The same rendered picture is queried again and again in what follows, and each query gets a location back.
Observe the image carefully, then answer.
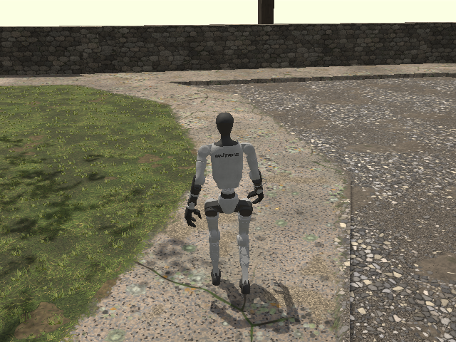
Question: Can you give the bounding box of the left robot upper arm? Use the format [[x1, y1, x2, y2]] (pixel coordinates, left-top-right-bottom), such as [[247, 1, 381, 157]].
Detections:
[[195, 144, 212, 185]]

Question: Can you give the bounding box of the robot right hand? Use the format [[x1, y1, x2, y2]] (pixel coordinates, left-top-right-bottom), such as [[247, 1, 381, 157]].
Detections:
[[247, 190, 264, 204]]

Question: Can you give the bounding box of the right robot upper arm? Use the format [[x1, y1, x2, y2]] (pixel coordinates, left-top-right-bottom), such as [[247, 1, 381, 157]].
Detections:
[[241, 142, 260, 180]]

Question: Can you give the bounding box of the robot left hand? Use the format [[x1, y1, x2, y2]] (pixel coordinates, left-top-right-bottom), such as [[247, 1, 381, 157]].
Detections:
[[185, 207, 201, 227]]

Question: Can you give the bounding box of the right robot foot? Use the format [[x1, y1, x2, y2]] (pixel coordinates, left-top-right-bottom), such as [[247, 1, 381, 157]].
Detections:
[[239, 279, 250, 295]]

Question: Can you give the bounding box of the robot left forearm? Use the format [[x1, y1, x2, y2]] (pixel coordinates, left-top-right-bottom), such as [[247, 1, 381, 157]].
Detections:
[[187, 175, 202, 209]]

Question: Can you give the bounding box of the left robot thigh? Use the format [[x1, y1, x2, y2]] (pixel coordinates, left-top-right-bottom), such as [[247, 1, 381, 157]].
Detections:
[[204, 198, 220, 243]]

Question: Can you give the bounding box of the robot right forearm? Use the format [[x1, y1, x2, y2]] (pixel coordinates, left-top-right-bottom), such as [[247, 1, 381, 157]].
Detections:
[[252, 169, 263, 194]]

